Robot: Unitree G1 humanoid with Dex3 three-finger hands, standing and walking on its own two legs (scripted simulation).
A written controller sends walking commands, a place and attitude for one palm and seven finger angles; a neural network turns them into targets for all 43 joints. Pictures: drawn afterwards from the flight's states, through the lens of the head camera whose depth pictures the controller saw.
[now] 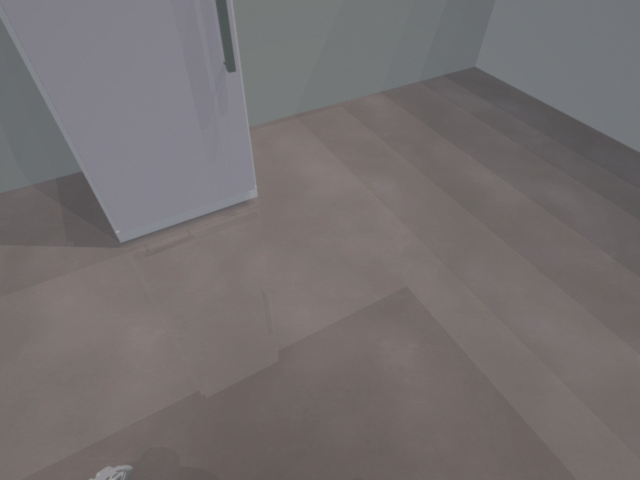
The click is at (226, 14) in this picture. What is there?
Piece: fridge door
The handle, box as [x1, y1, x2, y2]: [215, 0, 235, 72]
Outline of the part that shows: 215,0 225,58 223,62 226,66 226,69 229,72 235,71 225,0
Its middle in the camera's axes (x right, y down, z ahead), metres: -0.32 -0.74 +1.17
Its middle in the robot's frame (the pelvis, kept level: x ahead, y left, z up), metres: +1.36 +0.40 +0.12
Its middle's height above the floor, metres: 0.89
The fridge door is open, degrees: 0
